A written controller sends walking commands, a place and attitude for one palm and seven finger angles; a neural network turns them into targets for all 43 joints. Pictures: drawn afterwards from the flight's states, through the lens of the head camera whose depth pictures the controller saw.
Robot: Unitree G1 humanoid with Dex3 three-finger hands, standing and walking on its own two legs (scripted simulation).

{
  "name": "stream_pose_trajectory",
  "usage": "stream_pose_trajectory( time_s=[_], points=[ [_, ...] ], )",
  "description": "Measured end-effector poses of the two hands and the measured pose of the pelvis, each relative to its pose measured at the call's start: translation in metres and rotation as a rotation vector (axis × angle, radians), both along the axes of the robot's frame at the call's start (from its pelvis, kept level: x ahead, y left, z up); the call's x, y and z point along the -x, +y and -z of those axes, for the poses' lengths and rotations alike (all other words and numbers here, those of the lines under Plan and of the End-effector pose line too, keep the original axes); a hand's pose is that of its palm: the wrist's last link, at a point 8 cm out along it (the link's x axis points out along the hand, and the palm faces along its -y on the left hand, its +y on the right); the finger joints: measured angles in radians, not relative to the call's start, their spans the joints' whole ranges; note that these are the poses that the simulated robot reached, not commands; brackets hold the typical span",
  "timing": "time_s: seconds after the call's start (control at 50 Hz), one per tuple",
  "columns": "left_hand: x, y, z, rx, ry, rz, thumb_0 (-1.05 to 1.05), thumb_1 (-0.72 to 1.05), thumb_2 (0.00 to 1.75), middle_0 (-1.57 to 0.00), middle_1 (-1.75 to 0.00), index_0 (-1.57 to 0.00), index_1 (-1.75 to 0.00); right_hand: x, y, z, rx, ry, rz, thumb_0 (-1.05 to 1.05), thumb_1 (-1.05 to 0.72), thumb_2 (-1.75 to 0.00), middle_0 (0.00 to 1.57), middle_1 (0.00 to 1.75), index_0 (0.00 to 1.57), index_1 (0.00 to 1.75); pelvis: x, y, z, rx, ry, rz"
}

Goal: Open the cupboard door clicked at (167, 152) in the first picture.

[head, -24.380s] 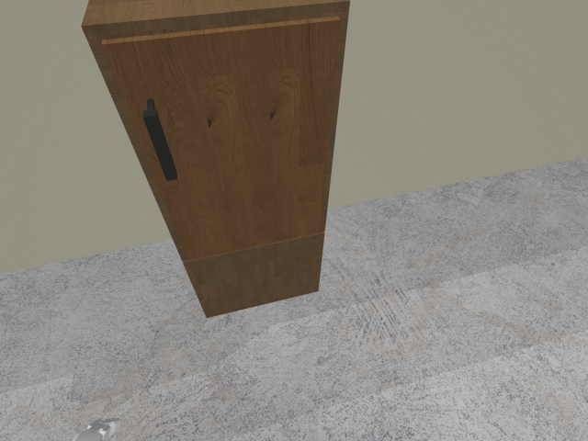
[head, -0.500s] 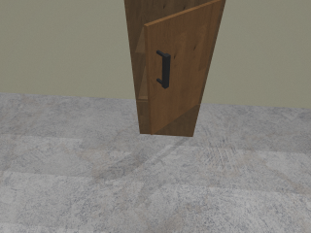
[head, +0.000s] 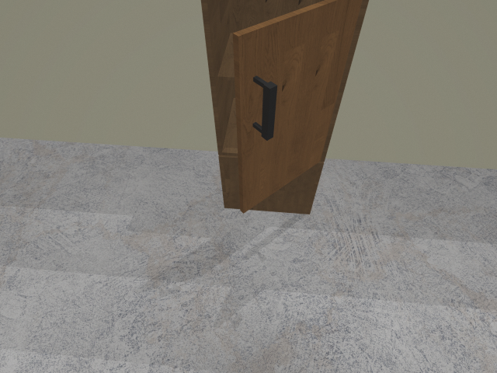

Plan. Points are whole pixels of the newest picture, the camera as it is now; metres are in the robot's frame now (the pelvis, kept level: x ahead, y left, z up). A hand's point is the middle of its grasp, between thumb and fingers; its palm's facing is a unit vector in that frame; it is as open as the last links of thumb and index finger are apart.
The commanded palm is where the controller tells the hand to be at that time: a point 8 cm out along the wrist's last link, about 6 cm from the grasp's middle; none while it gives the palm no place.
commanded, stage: look to check the result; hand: left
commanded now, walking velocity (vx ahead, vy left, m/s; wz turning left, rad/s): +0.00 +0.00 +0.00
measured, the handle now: (262, 108) +0.66 +0.01 +0.05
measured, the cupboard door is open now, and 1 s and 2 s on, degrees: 45 45 45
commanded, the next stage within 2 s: walk to a spot facing it in 0.24 s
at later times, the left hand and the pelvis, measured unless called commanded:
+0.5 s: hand out of the picture +0.10 +0.23 -0.16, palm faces -0.05 -0.95 -0.32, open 7.4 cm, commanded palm none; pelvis +0.02 +0.00 +0.00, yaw -2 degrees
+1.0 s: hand out of the picture +0.08 +0.14 -0.17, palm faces -0.25 -0.93 -0.28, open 7.3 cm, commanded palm none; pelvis +0.00 -0.05 +0.00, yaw -18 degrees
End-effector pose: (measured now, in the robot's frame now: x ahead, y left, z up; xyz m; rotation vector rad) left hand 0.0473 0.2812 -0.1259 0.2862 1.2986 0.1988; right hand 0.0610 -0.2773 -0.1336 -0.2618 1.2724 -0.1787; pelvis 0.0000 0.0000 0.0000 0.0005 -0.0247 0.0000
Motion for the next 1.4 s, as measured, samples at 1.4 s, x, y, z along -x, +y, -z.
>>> stream_pose_trajectory(
  time_s=[1.4],
  points=[
    [-0.152,-0.093,0.022,0.088,-0.032,0.455,0.01,0.91,0.90,-0.20,-0.30,-0.20,-0.30,0.078,-0.007,-0.006,0.032,-0.115,0.449,0.00,-0.91,-0.90,0.20,0.30,0.20,0.30,-0.006,-0.019,0.011,-0.002,0.059,0.522]
  ],
)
